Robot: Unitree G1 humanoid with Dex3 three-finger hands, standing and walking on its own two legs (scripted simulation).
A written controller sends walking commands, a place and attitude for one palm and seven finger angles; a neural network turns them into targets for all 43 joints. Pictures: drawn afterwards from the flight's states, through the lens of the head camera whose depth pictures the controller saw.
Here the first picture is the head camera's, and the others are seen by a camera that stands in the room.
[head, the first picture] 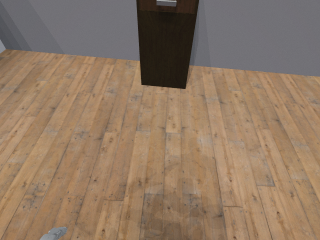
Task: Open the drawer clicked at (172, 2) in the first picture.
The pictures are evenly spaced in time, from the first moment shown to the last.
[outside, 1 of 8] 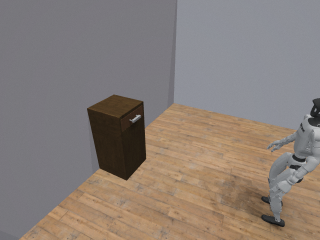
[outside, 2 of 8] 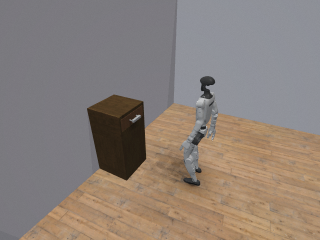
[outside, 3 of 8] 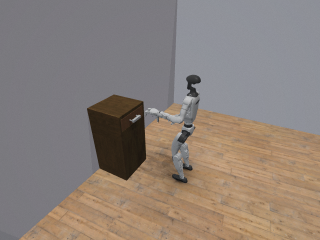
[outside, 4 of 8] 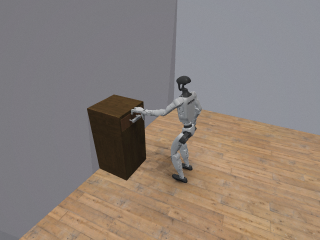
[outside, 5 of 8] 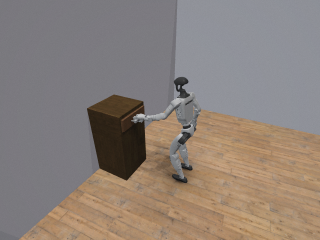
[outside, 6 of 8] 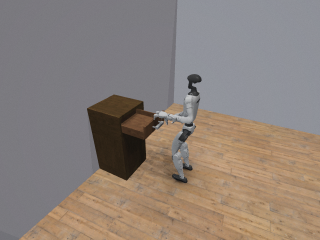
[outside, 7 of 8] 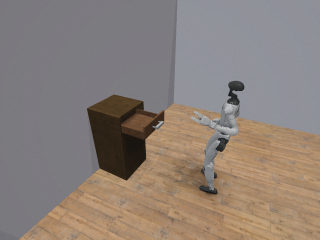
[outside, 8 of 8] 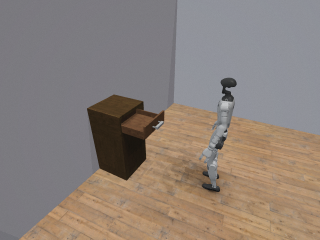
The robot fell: no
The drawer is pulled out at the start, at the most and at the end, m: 0.00 0.30 0.30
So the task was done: yes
